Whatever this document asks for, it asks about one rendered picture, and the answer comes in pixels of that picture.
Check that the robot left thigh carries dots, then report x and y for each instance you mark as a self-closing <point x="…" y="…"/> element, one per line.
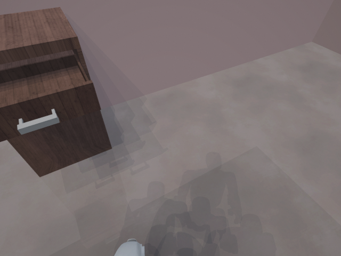
<point x="130" y="249"/>

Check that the handle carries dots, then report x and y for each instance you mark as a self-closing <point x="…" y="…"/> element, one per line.
<point x="37" y="123"/>

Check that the drawer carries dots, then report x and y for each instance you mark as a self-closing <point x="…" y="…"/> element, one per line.
<point x="31" y="91"/>

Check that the cabinet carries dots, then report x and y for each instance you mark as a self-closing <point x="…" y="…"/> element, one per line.
<point x="34" y="36"/>

